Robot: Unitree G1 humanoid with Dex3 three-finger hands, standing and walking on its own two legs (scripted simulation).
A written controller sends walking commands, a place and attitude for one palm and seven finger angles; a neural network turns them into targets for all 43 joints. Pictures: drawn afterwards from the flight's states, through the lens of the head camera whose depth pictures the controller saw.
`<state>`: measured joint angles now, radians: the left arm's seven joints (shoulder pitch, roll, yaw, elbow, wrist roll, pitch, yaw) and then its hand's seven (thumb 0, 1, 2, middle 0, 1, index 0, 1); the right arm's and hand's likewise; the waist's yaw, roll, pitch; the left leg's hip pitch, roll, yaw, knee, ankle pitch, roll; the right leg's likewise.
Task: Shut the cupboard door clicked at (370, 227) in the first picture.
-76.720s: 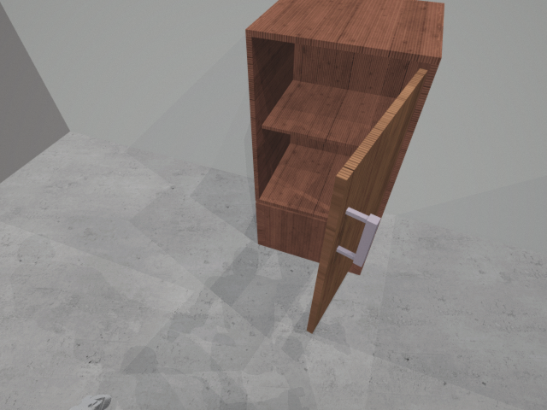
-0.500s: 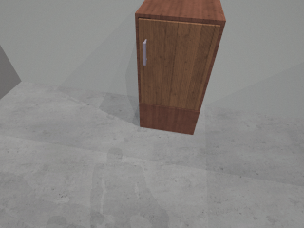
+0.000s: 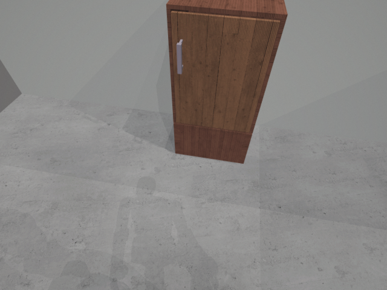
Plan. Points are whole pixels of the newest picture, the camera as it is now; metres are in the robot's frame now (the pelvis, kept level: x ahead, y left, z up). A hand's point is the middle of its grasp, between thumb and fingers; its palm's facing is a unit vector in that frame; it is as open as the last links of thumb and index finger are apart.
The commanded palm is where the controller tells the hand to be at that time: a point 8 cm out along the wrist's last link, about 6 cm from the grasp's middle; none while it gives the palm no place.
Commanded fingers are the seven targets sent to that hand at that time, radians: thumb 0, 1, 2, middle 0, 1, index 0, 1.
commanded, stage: look to check the result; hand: left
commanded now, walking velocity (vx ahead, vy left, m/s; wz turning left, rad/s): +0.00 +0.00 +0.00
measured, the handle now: (180, 56) +1.02 +0.10 -0.03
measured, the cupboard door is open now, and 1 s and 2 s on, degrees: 0 0 0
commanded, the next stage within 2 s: stand and wait in 0.20 s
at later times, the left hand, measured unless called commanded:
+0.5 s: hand out of the picture +0.04 +0.18 -0.17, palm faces -0.01 -0.98 -0.21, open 7.4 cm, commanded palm none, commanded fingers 0.00 0.90 0.90 -0.20 -0.30 -0.20 -0.30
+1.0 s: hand out of the picture +0.05 +0.19 -0.17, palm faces +0.00 -0.97 -0.22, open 7.4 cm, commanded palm none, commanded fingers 0.00 0.90 0.90 -0.20 -0.30 -0.20 -0.30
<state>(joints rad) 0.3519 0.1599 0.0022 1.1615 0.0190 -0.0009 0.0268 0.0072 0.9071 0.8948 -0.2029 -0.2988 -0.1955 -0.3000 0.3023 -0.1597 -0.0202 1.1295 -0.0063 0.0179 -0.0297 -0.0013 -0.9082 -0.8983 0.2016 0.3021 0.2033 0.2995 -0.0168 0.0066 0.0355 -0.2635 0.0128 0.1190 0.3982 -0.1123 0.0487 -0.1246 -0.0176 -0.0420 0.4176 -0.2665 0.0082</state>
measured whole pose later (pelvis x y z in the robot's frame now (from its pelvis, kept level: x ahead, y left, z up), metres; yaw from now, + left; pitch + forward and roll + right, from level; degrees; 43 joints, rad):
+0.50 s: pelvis +0.03 +0.00 +0.00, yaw +0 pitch -1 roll +0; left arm 0.25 0.19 0.00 1.15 0.02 -0.01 0.02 0.01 0.91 0.89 -0.20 -0.30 -0.20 -0.30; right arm 0.21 -0.19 0.00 1.13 -0.01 0.00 -0.03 0.00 -0.91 -0.90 0.20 0.30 0.20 0.30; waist -0.01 -0.01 0.05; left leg -0.21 0.00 0.12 0.37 -0.14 0.04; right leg -0.05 -0.02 -0.04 0.34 -0.27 0.01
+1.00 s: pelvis +0.05 -0.01 +0.00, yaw +0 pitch -1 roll +1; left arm 0.25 0.20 -0.01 1.16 0.01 -0.01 0.02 0.01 0.91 0.89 -0.20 -0.30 -0.20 -0.30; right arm 0.20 -0.20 0.01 1.14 0.00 0.00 -0.03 0.00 -0.91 -0.90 0.20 0.30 0.20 0.30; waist -0.01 -0.01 0.05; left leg -0.17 -0.01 0.12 0.36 -0.17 0.04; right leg 0.00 -0.03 -0.05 0.31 -0.29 0.01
